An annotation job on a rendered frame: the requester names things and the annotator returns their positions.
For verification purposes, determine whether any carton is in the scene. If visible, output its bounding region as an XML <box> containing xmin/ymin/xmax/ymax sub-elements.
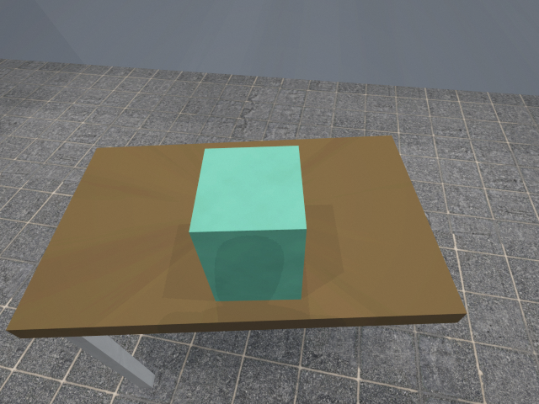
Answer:
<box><xmin>189</xmin><ymin>146</ymin><xmax>307</xmax><ymax>301</ymax></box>

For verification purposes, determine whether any table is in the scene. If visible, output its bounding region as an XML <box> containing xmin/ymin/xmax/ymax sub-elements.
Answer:
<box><xmin>6</xmin><ymin>136</ymin><xmax>467</xmax><ymax>388</ymax></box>

